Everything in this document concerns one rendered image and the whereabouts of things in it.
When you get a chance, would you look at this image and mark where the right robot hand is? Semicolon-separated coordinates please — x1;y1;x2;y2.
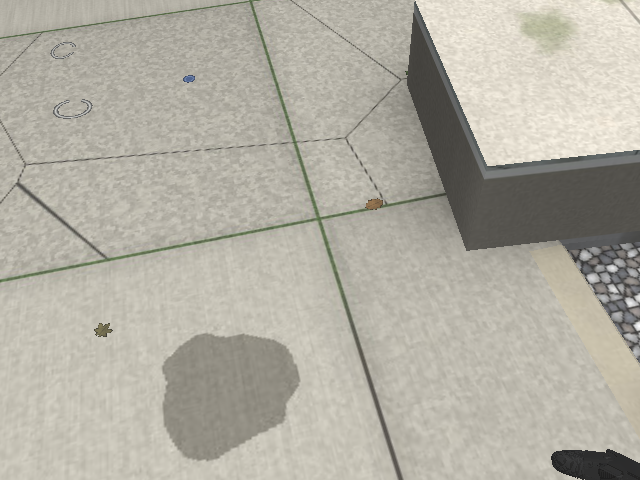
551;449;640;480

